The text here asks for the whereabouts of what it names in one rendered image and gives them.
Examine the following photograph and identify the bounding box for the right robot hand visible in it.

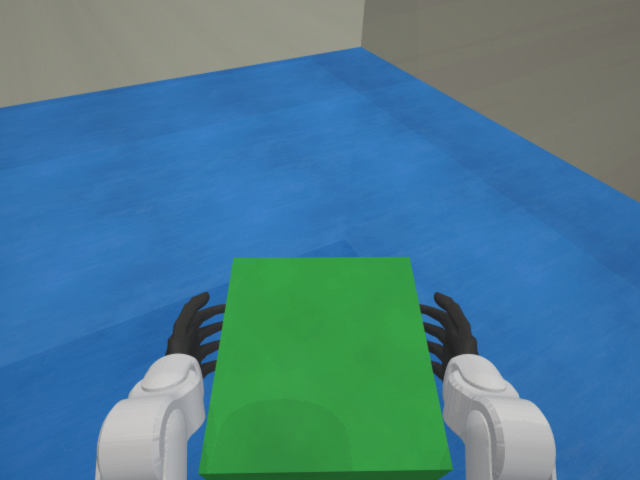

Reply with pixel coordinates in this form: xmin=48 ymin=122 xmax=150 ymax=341
xmin=419 ymin=292 xmax=479 ymax=382

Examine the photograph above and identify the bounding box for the robot right forearm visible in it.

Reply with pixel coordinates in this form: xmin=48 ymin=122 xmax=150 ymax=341
xmin=442 ymin=354 xmax=557 ymax=480

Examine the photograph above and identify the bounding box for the left robot hand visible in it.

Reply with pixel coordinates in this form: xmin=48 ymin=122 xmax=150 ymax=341
xmin=165 ymin=292 xmax=226 ymax=379

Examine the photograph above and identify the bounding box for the robot left forearm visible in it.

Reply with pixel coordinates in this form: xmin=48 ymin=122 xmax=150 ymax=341
xmin=95 ymin=354 xmax=205 ymax=480

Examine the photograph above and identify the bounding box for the carton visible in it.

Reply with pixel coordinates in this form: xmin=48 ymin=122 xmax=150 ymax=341
xmin=198 ymin=257 xmax=453 ymax=480

